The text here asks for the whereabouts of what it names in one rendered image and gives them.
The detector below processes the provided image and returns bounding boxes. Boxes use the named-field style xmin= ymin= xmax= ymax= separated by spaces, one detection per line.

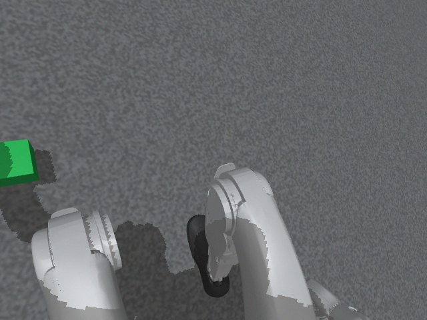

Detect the right robot hand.
xmin=305 ymin=278 xmax=343 ymax=320

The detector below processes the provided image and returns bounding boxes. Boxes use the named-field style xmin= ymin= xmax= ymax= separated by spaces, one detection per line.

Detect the right robot foot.
xmin=187 ymin=215 xmax=230 ymax=298

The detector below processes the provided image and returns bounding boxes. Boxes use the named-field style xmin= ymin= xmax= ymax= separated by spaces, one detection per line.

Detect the carton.
xmin=0 ymin=139 xmax=39 ymax=187

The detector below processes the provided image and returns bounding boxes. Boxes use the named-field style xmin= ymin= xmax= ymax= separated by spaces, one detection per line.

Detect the right robot arm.
xmin=328 ymin=304 xmax=370 ymax=320

